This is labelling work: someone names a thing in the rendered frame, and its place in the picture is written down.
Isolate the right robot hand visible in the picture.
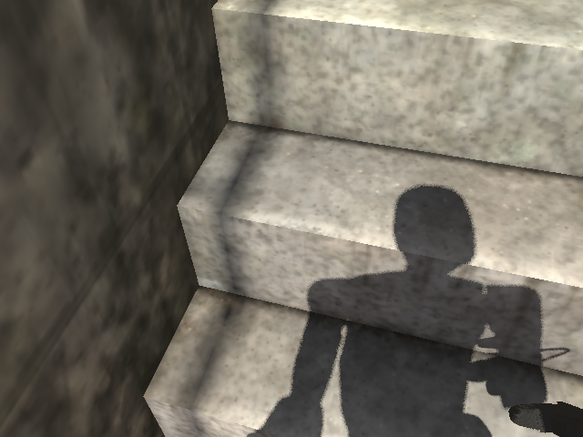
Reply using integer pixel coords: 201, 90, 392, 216
508, 401, 583, 437

